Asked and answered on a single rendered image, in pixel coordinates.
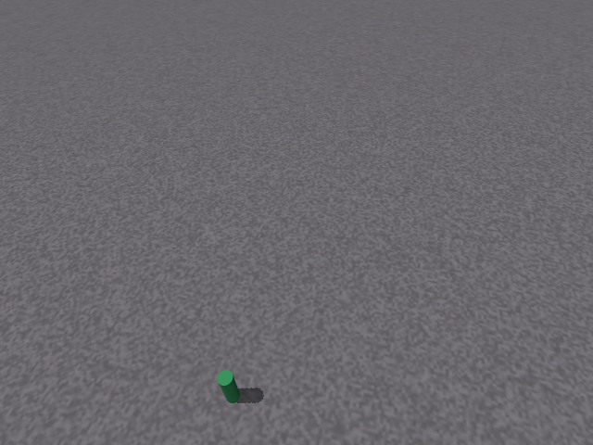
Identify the can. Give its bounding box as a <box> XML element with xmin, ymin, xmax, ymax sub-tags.
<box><xmin>217</xmin><ymin>370</ymin><xmax>240</xmax><ymax>403</ymax></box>

